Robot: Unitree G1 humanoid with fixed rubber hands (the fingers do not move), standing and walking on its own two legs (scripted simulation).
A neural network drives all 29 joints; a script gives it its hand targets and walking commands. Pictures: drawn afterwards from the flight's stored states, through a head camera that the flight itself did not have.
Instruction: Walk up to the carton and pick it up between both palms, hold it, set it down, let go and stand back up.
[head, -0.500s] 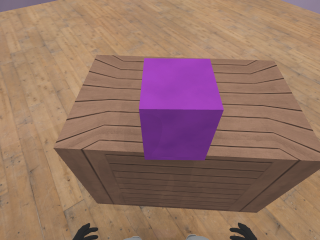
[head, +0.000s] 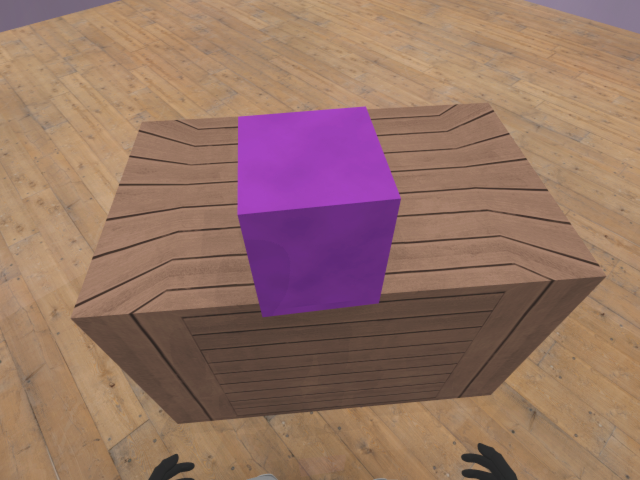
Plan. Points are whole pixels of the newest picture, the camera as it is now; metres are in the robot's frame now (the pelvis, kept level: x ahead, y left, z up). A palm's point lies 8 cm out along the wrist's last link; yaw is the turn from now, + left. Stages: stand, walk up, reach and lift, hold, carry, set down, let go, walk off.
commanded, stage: walk up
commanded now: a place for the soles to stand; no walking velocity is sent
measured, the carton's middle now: (312, 215) +0.51 +0.03 +0.01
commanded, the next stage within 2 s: reach and lift in 1.66 s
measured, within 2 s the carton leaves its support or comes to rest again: neither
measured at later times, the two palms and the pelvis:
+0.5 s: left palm out of the picture +0.10 +0.20 -0.10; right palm out of the picture +0.08 -0.23 -0.11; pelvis +0.02 -0.01 +0.02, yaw +1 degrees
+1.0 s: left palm out of the picture +0.11 +0.19 -0.10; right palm out of the picture +0.12 -0.24 -0.11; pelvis +0.04 -0.03 +0.02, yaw +2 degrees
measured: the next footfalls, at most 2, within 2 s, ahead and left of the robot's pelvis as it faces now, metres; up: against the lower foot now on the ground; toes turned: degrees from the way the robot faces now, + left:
none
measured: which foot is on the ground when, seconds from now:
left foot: down 0.00-1.00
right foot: down 0.00-1.00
